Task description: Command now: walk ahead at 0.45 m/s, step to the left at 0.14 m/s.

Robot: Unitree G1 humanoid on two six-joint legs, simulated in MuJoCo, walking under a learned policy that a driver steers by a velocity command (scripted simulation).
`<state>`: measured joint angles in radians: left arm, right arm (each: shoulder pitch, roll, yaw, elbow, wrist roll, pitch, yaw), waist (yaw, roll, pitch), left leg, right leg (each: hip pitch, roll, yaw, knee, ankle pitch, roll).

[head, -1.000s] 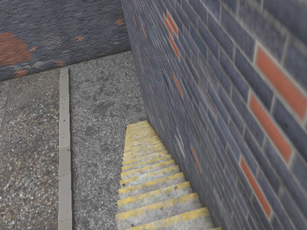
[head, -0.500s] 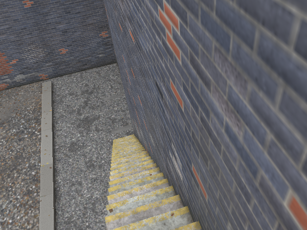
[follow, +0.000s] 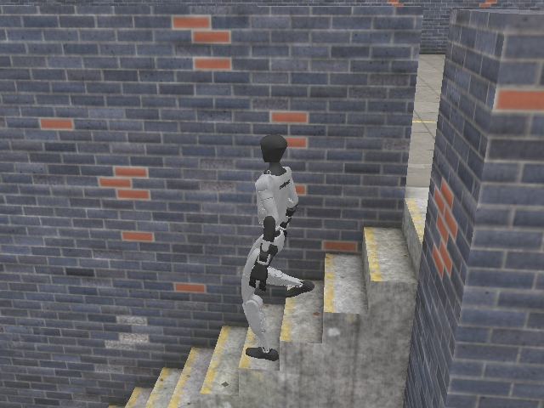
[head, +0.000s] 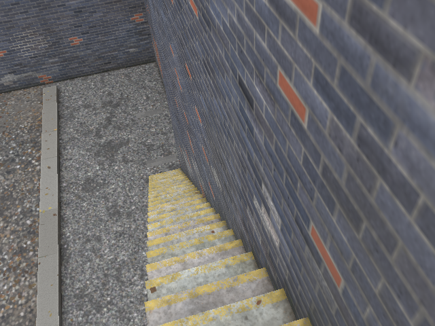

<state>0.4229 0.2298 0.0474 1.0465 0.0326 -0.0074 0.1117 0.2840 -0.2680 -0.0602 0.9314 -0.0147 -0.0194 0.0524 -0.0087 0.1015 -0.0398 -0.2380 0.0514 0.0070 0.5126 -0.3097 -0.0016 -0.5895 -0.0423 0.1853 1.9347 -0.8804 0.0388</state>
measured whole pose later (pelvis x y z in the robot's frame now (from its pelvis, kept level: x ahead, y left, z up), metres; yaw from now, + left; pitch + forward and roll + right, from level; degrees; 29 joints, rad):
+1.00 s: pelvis +0.49 +0.10 -0.45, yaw +1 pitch +0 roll +2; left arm 0.24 0.21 0.02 0.97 -0.04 -0.04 0.10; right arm 0.51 -0.25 -0.05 1.07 -0.05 -0.01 0.07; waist -0.06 0.04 0.00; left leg -0.28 -0.02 0.02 0.79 -0.52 0.01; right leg -0.93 0.02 0.11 1.95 -0.62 0.02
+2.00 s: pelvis +0.88 +0.19 -0.70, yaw +0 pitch -1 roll +6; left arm 0.11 0.29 0.04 0.88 -0.04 -0.03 0.02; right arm 0.54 -0.26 -0.09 1.08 0.02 -0.01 -0.03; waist -0.05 -0.02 0.01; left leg -0.28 -0.04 0.01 1.06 -0.69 -0.07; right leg -0.60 -0.06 0.01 0.88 0.18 -0.01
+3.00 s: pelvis +1.38 +0.31 -1.16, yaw +0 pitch -2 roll -2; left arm 0.40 0.16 -0.02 0.98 -0.02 -0.06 0.10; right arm 0.16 -0.27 -0.05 0.73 -0.01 -0.02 0.05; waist -0.02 0.11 0.09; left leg -0.49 -0.03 -0.13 0.77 0.50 0.02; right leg -0.40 -0.02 -0.02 1.42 -0.76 -0.02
